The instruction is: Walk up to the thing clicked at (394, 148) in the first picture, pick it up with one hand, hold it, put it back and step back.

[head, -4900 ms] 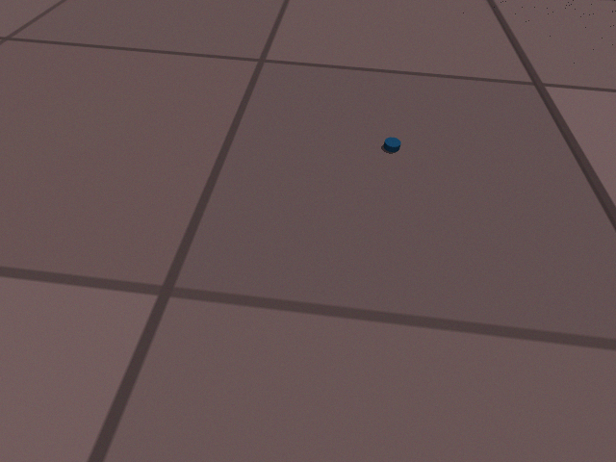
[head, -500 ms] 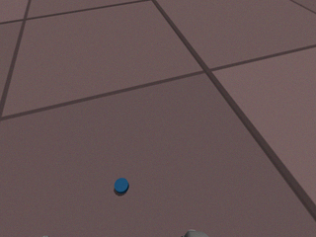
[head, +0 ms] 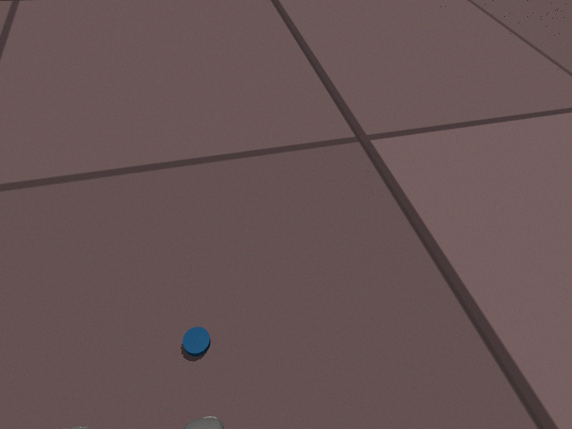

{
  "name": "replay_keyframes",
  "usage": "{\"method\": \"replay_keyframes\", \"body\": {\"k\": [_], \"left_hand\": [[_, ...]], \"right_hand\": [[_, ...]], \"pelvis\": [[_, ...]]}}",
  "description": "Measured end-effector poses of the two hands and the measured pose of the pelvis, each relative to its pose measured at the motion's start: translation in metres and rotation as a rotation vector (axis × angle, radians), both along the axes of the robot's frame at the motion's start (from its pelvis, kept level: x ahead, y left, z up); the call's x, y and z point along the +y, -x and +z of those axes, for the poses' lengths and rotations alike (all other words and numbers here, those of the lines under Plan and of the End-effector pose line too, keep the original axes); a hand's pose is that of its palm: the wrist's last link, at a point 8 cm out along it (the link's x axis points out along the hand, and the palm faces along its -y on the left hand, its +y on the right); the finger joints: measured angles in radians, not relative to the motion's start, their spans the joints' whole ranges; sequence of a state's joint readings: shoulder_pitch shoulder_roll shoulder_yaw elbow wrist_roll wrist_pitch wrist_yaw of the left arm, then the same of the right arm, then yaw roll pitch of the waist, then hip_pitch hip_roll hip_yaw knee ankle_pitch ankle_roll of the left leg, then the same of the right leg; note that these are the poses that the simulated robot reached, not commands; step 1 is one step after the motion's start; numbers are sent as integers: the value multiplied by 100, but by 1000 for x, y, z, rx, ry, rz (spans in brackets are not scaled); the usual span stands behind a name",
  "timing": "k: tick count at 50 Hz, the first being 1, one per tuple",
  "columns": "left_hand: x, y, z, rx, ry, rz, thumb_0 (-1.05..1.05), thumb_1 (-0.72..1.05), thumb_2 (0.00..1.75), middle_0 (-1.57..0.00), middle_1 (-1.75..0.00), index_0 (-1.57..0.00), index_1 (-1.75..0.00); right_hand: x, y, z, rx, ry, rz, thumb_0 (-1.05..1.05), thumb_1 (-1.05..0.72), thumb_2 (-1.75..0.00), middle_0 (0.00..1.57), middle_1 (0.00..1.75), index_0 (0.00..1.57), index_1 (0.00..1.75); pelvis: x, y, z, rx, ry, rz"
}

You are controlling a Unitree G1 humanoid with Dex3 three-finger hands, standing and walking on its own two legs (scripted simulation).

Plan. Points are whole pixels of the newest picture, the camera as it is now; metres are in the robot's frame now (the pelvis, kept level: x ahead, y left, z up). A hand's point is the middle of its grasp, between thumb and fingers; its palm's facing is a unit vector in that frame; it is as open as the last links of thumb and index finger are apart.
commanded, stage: walk up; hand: left
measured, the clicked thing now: (196, 341) +0.46 +0.23 -0.74
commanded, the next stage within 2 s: none
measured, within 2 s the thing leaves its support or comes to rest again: neither
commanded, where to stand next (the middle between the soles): +0.08 -0.01 m, yaw +0 degrees
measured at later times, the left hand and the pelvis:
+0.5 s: hand out of the picture +0.07 +0.25 -0.14, palm faces +0.01 -0.94 -0.34, open 7.4 cm; pelvis +0.01 -0.01 +0.02, yaw +1 degrees
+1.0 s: hand out of the picture +0.10 +0.25 -0.14, palm faces -0.02 -0.94 -0.33, open 7.4 cm; pelvis +0.02 +0.00 +0.02, yaw +0 degrees
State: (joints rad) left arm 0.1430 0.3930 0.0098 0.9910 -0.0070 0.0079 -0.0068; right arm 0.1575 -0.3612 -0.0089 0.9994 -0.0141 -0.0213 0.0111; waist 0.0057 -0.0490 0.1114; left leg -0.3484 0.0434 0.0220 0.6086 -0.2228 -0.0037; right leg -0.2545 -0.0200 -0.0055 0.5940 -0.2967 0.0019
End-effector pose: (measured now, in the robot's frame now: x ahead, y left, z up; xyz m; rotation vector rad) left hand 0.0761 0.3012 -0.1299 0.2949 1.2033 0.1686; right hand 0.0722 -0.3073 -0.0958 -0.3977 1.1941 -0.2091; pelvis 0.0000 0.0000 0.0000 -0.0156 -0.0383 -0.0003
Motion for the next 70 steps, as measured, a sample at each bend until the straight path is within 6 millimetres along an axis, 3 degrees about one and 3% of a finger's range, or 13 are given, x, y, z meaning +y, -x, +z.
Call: {"method": "replay_keyframes", "body": {"k": [7,14,21,34,43,54,64,70], "left_hand": [[-1,30,13,68,-23,37,1,91,90,-21,-30,-20,-30],[-3,41,28,72,-48,68,1,91,90,-21,-30,-20,-30],[-6,29,31,59,-43,67,1,91,90,-21,-30,-20,-30],[-15,-12,24,31,-2,16,1,91,90,-21,-30,-20,-30],[-13,-24,27,20,-8,10,1,91,90,-21,-30,-20,-30],[-7,-20,29,29,-26,35,1,91,90,-21,-30,-20,-30],[2,7,20,47,-73,41,1,91,90,-21,-30,-20,-30],[-11,54,15,68,-95,70,0,91,90,-21,-30,-20,-30]], "right_hand": [[9,-33,-2,-57,-57,32,1,-90,-90,20,30,21,30],[13,-52,-5,-89,-105,47,1,-90,-90,20,30,21,30],[8,-39,-6,-33,-101,23,1,-90,-90,20,30,21,30],[-1,-5,0,54,-56,-56,1,-90,-90,20,30,21,30],[4,-11,-1,43,-67,-60,1,-90,-90,20,30,21,30],[8,-29,-4,18,-83,-44,1,-90,-90,20,30,21,30],[-14,-23,-11,15,-37,-28,1,-90,-90,20,30,21,30],[-35,-19,-25,-27,-42,-8,1,-90,-90,20,30,21,30]], "pelvis": [[-4,0,8,-10,0,11],[-9,-2,14,-19,-4,16],[-10,-6,17,-14,-4,17],[-6,-15,20,-5,-7,7],[-4,-20,21,-1,-8,6],[-4,-21,20,4,-11,7],[-13,19,6,8,-20,12],[-33,40,-9,-14,-31,18]]}}
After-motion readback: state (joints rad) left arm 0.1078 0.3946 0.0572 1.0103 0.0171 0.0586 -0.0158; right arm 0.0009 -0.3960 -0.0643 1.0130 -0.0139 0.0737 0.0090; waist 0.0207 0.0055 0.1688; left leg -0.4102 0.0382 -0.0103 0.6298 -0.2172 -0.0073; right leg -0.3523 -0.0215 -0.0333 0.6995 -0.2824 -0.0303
